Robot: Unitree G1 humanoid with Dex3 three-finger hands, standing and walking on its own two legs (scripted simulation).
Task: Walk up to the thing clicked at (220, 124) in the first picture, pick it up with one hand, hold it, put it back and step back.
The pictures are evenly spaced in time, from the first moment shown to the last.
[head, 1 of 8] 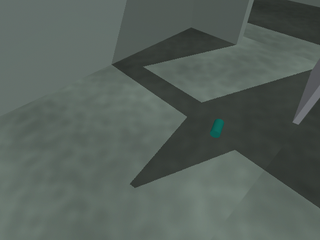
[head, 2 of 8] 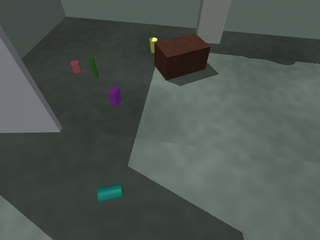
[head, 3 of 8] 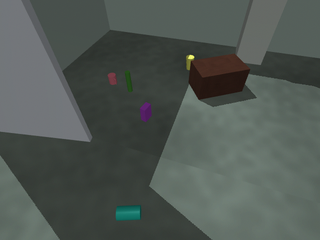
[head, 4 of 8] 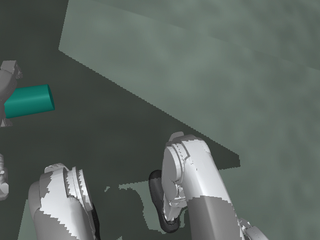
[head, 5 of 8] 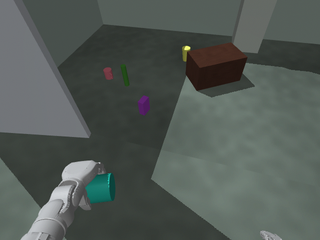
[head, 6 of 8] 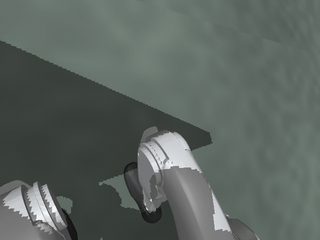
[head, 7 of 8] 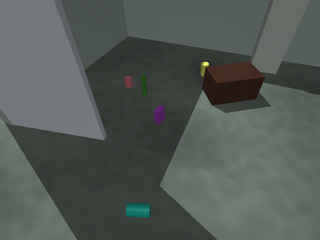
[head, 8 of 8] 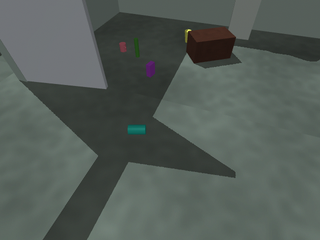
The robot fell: no
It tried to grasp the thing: yes
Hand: left
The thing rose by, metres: 0.67
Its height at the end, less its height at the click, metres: +0.00
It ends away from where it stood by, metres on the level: 0.00
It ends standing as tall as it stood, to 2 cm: yes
